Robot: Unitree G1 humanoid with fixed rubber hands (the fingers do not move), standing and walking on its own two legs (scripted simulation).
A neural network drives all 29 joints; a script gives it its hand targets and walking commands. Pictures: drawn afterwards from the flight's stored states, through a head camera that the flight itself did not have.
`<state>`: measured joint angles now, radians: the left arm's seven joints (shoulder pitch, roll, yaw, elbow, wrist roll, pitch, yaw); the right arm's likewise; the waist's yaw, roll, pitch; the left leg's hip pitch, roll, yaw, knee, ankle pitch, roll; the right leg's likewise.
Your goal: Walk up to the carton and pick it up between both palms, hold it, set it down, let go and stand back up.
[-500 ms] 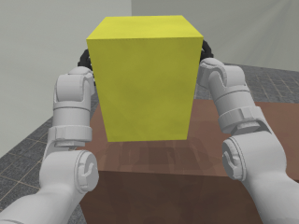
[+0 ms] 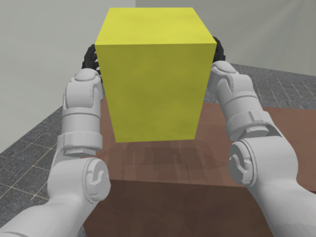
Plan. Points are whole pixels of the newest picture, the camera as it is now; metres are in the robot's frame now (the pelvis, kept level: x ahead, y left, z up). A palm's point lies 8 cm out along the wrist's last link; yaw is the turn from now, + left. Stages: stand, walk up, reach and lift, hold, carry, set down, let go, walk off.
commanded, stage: set down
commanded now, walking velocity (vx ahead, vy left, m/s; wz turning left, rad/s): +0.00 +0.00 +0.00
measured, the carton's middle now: (153, 76) +0.41 +0.00 +0.28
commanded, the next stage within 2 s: none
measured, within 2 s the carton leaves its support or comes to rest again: neither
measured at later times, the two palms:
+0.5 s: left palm (95, 95) +0.39 +0.14 +0.23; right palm (206, 89) +0.42 -0.15 +0.24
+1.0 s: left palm (100, 107) +0.39 +0.13 +0.20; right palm (206, 98) +0.42 -0.16 +0.21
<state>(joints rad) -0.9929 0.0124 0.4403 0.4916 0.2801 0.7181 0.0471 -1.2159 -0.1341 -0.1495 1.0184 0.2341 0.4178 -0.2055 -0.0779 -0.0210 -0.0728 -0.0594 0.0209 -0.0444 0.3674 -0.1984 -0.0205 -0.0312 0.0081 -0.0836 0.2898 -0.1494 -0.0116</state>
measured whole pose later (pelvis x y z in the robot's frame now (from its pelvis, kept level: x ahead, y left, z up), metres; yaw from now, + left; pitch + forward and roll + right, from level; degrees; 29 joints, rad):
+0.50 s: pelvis +0.00 -0.01 +0.00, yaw +2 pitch -4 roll -1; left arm -0.83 -0.02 0.31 0.32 0.20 0.67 0.15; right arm -1.03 -0.13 -0.10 0.88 0.24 0.30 -0.15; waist -0.06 -0.01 -0.03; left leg -0.13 0.03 -0.09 0.40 -0.21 -0.04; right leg -0.09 0.02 -0.12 0.31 -0.16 -0.03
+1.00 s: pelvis +0.00 -0.03 +0.00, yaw +1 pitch -2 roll -1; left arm -0.80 -0.06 0.34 0.43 0.20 0.59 0.18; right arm -1.04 -0.14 -0.12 1.04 0.18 0.21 -0.09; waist -0.02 0.00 -0.04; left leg -0.15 0.05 -0.08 0.38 -0.19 -0.06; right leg -0.12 0.03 -0.12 0.32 -0.16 -0.05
